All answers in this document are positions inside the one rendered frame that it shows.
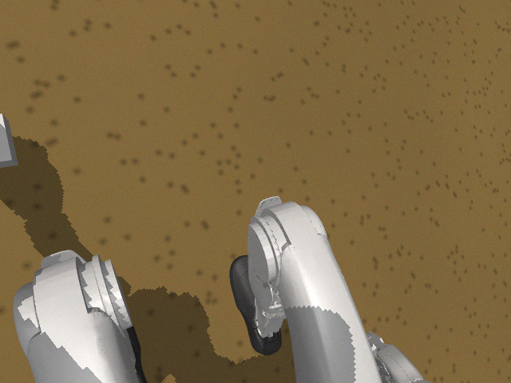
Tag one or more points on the left robot foot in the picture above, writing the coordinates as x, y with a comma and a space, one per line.
137, 352

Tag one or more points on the small box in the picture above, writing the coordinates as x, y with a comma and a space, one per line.
7, 151

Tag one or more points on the right robot foot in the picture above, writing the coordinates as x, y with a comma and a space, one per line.
245, 302

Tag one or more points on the right robot hand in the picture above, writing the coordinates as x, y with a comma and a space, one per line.
393, 365

